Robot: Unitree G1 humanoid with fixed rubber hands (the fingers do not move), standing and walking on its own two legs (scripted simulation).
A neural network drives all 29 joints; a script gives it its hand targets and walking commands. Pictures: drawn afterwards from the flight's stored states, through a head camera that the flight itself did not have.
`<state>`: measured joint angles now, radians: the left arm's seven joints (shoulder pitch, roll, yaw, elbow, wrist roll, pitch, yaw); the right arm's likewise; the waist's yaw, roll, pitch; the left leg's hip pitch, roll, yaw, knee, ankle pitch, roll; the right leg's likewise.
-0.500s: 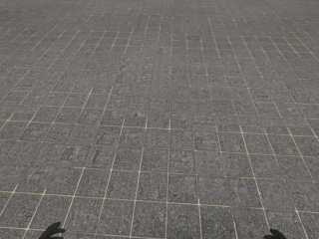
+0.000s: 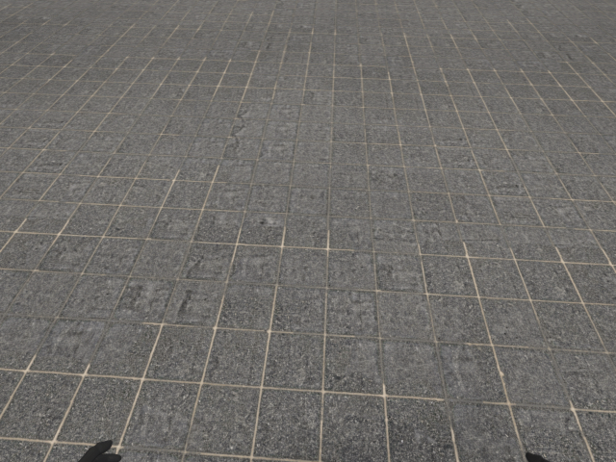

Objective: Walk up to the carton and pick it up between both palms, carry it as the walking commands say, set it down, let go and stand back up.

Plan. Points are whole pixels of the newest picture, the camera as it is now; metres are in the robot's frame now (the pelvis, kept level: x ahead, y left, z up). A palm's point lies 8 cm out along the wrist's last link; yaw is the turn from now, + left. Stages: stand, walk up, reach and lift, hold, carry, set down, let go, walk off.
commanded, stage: stand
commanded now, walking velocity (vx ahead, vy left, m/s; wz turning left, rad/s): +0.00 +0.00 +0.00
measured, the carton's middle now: out of the picture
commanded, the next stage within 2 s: walk up in 0.06 s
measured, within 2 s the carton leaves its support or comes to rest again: neither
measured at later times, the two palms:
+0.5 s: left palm out of the picture +0.06 +0.44 -0.06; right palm (505, 377) +0.26 -0.26 -0.05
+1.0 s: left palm out of the picture +0.09 +0.53 -0.07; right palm (343, 257) +0.50 -0.05 -0.10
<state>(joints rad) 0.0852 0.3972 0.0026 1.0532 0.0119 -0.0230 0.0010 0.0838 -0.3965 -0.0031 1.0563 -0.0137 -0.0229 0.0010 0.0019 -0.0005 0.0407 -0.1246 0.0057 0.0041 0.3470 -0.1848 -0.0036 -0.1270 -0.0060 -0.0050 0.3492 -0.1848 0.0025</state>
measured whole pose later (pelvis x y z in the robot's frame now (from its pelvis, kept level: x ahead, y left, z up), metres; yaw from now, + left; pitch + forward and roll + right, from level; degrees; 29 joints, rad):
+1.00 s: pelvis +0.22 +0.17 -0.03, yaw +33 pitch +0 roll +0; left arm 0.28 0.52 0.11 0.84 0.02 -0.14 -0.02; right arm 0.26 -0.51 -0.09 0.73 -0.02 -0.01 0.13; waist 0.01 0.05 -0.05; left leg -0.30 -0.07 -0.12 0.86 -0.45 0.06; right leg -0.42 -0.04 -0.13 0.59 -0.17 -0.04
